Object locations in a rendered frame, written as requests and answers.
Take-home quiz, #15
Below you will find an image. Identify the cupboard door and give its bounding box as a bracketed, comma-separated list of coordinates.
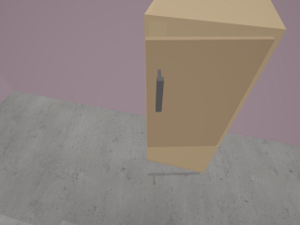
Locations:
[145, 36, 275, 147]

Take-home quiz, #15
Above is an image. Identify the handle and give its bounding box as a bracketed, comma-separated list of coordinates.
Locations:
[156, 69, 164, 113]

